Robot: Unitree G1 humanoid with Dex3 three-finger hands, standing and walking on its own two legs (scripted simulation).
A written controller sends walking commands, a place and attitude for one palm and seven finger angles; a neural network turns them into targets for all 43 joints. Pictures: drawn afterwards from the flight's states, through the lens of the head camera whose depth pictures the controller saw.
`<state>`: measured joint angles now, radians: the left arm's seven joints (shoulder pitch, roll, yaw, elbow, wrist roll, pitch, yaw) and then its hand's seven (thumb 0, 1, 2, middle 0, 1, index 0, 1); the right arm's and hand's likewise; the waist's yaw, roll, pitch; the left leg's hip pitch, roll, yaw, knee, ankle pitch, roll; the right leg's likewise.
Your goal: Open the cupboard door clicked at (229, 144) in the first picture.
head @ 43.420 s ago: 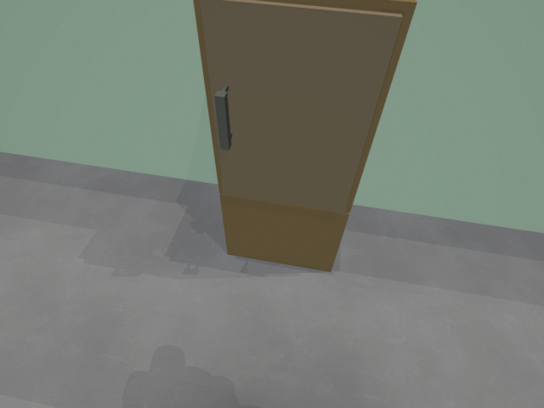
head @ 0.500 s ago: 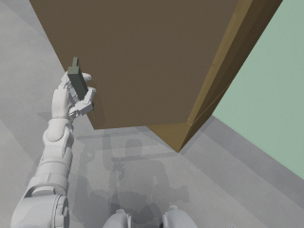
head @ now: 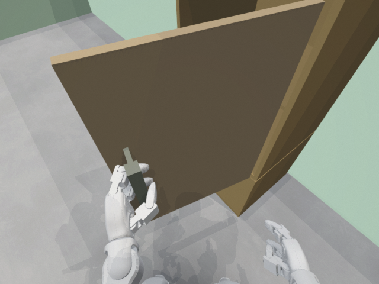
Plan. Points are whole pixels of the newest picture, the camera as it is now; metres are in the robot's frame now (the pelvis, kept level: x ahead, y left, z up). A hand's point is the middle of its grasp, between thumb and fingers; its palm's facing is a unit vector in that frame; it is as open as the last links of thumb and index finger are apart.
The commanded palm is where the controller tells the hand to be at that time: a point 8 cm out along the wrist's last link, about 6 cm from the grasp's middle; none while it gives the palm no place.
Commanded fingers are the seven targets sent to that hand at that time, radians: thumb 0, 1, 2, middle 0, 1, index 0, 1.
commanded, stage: pull the door open along its arc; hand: left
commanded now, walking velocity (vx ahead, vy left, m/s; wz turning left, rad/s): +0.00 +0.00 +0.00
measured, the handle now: (137, 180) +0.32 +0.13 +0.05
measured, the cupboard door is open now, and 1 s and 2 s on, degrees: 75 85 88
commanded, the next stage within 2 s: open thumb and fingers to let go in 0.28 s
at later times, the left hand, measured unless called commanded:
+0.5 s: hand (173, 229) +0.22 +0.05 +0.05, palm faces +0.33 -0.94 -0.03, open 6.4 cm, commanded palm +0.18 +0.10 +0.05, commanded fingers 0.00 0.41 0.69 -0.37 -1.30 -0.37 -1.30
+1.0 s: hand (167, 229) +0.22 +0.06 +0.05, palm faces +0.27 -0.96 -0.02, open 13.4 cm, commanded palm +0.17 +0.10 +0.05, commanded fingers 0.00 -0.50 0.30 -0.22 -0.70 -0.22 -0.70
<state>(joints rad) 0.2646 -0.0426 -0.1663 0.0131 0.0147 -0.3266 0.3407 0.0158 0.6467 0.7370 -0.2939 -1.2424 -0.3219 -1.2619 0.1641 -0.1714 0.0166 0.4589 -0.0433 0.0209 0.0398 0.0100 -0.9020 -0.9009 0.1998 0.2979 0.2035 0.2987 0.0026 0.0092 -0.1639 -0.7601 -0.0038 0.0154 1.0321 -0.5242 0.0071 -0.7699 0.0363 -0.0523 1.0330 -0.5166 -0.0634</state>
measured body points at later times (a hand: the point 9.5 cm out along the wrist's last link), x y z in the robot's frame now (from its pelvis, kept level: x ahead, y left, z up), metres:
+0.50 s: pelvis -0.01 -0.04 -0.01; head +0.03 -0.07 +0.44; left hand +0.20 +0.10 +0.05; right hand +0.17 -0.26 -0.11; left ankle -0.01 +0.12 -0.67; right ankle -0.01 -0.08 -0.67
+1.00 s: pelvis -0.03 -0.01 -0.01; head +0.00 -0.03 +0.44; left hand +0.20 +0.11 +0.05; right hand +0.16 -0.22 -0.09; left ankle -0.01 +0.12 -0.67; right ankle -0.01 -0.08 -0.67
